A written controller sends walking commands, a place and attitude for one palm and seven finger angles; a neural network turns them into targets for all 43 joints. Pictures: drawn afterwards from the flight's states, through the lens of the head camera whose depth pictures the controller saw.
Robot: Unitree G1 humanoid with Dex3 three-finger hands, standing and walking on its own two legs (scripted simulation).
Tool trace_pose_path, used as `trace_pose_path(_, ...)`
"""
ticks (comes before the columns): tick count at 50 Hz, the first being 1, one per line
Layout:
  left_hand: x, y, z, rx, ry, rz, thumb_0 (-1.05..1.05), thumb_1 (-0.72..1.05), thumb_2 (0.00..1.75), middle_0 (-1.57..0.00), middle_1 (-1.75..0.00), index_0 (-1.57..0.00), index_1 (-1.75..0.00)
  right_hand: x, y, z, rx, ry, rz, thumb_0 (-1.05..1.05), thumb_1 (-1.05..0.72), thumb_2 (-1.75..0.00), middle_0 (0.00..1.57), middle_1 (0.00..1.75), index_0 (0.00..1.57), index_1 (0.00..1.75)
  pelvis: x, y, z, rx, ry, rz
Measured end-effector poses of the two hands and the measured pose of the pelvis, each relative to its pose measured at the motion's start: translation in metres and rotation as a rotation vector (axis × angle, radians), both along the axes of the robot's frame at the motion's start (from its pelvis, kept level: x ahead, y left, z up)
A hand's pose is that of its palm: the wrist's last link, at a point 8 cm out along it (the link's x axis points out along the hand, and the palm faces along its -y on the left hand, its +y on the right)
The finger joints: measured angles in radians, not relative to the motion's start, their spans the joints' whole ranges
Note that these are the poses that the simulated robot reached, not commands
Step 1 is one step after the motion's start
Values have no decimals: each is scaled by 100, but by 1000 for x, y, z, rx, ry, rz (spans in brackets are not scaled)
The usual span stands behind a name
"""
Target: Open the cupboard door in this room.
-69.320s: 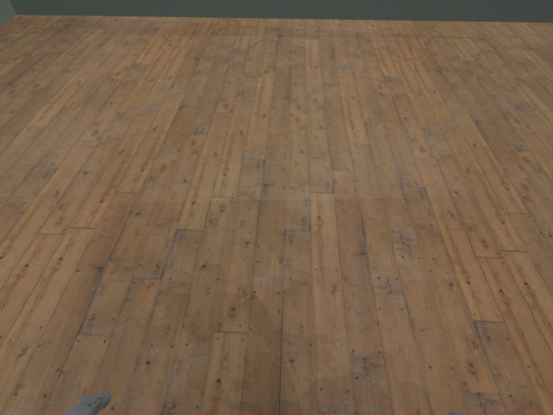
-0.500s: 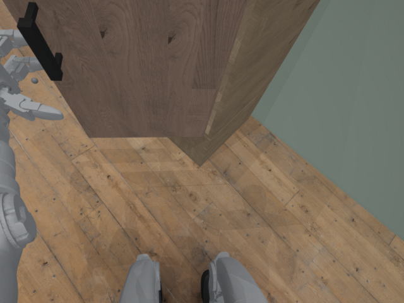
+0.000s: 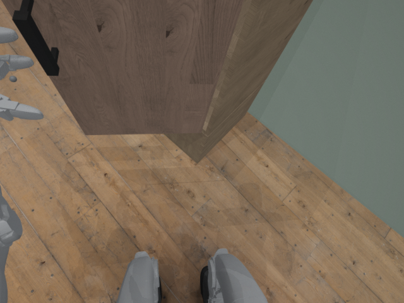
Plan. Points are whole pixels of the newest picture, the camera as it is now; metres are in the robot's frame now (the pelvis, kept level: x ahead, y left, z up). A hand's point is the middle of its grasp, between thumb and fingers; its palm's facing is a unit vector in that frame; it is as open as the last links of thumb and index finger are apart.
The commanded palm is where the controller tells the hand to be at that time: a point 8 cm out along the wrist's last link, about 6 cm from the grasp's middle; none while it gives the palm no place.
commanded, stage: move the hooked fingers beside the handle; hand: left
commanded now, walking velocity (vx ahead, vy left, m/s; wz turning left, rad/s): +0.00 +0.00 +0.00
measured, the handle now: (41, 38) +0.57 +0.26 +0.08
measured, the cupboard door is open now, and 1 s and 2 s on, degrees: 47 47 47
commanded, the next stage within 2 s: slide the fingers in behind the handle in 1.32 s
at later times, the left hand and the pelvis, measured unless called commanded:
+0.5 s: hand out of the picture +0.48 +0.31 +0.08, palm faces +0.06 -1.00 -0.01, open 14.0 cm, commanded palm +0.48 +0.34 +0.07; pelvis +0.00 +0.00 +0.00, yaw +0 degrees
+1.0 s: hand out of the picture +0.49 +0.32 +0.07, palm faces +0.07 -1.00 +0.00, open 14.0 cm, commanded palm +0.49 +0.34 +0.07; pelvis +0.00 +0.00 -0.01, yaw -1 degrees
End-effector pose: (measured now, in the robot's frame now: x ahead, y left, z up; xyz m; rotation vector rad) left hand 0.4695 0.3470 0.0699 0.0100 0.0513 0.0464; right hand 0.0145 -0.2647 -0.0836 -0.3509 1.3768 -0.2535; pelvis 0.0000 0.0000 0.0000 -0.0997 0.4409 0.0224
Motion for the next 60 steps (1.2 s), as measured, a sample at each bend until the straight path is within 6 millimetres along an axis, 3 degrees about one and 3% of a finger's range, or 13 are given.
trace_pose_path(30, -7, 21, 4, -6, -6, 18, -1, -50, 30, -30, -120, -30, -120, 6, -8, -2, -21, -20, 19, 1, -90, -90, 21, 30, 21, 30, -3, -5, -5, -6, 9, -1)
trace_pose_path(51, 0, 27, 1, -2, -6, 24, -1, -50, 30, -30, -120, -30, -120, -2, -4, -6, -17, 5, 0, 1, -90, -90, 21, 30, 21, 30, -3, -3, -9, -14, 28, -8)
trace_pose_path(60, 0, 20, -1, -16, 4, -4, -1, -50, 30, -30, -120, -30, -120, -2, -2, -5, -11, 11, 1, 1, -90, -90, 21, 30, 21, 30, -1, -1, -6, -11, 25, -6)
